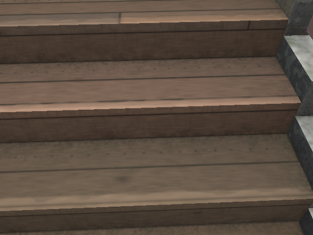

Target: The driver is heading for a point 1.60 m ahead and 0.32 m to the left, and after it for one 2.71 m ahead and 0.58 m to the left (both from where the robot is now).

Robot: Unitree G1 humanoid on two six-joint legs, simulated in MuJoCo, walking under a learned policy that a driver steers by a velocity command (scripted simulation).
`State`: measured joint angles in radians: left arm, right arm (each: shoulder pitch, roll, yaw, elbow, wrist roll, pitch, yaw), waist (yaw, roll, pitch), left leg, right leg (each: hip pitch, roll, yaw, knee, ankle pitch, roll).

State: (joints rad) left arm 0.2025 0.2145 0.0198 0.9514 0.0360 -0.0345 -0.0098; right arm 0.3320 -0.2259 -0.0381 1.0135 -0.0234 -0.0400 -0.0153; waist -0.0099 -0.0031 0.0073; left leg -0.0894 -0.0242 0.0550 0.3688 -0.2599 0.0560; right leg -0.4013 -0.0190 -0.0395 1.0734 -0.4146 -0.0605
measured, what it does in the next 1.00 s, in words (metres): climbs: right foot, then left foot 0.17 m higher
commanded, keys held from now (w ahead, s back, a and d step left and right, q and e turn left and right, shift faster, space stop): w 1.00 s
